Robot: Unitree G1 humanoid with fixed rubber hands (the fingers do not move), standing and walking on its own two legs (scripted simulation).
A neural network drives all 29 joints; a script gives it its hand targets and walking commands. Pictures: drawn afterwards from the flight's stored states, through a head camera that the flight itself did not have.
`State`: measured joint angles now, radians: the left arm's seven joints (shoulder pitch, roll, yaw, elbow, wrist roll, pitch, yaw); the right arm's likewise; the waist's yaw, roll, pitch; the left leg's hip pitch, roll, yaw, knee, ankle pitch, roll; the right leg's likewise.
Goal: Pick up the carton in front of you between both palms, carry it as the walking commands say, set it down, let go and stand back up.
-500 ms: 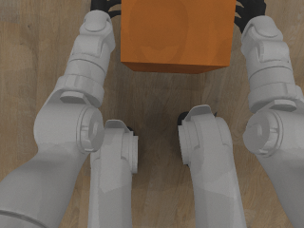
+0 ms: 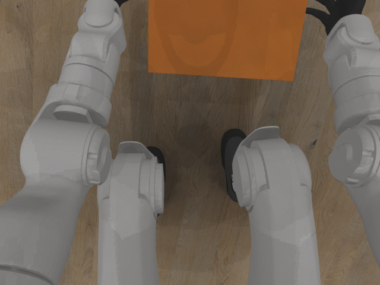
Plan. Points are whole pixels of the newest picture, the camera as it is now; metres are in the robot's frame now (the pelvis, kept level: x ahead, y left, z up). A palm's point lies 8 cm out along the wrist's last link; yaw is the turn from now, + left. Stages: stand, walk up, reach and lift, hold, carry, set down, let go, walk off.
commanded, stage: set down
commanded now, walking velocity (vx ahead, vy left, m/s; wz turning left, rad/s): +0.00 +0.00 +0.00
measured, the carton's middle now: (216, 20) +0.51 -0.09 -0.25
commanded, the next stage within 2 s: let go in 1.14 s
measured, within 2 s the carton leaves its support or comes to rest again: neither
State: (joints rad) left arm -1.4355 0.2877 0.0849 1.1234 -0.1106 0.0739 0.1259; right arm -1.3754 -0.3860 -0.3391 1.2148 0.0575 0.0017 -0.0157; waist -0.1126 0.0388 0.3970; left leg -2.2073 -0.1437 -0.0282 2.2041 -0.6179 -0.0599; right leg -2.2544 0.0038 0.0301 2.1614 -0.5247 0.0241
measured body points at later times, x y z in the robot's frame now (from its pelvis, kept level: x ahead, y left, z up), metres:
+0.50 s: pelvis +0.01 -0.01 +0.07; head +0.33 -0.06 +0.37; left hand +0.57 +0.07 -0.05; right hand +0.50 -0.31 -0.06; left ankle +0.10 +0.12 -0.34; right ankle +0.12 -0.13 -0.34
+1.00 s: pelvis +0.03 -0.01 +0.20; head +0.34 -0.05 +0.53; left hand +0.57 +0.08 +0.09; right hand +0.50 -0.31 +0.09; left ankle +0.10 +0.12 -0.34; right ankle +0.12 -0.12 -0.34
